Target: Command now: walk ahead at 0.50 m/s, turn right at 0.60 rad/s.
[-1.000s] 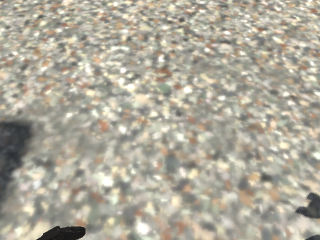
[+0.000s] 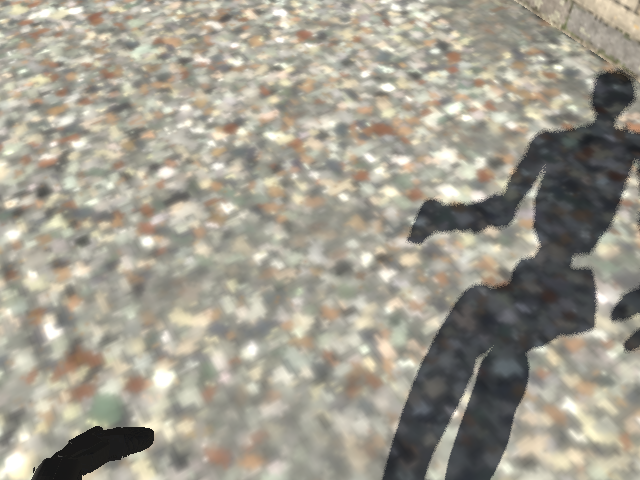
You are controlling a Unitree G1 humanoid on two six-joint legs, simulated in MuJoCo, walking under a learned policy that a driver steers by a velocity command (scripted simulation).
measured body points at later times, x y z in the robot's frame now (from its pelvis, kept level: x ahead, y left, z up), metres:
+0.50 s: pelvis +0.28 -0.03 +0.01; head +0.30 -0.03 +0.46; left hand +0.34 +0.26 -0.10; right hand +0.46 -0.27 -0.09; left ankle +0.48 +0.10 -0.69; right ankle +0.15 -0.11 -0.73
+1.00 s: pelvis +0.58 -0.01 +0.01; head +0.61 +0.01 +0.46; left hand +0.74 +0.28 -0.06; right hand +0.70 -0.28 -0.10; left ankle +0.48 +0.08 -0.73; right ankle +0.77 -0.11 -0.70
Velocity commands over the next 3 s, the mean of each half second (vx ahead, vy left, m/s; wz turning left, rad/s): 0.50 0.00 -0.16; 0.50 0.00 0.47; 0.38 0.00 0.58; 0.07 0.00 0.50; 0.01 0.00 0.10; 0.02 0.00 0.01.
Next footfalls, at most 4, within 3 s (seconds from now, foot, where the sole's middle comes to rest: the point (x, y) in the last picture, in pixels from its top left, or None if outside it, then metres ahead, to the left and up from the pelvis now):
0.04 right None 0.19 -0.11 -0.76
0.60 left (273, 450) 0.52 0.09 -0.76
1.06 right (342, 320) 0.81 -0.09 -0.76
1.54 left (208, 299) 0.90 0.23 -0.76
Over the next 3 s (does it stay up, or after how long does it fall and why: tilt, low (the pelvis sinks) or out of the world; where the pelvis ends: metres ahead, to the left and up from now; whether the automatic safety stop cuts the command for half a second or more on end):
stays up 0.89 0.09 0.01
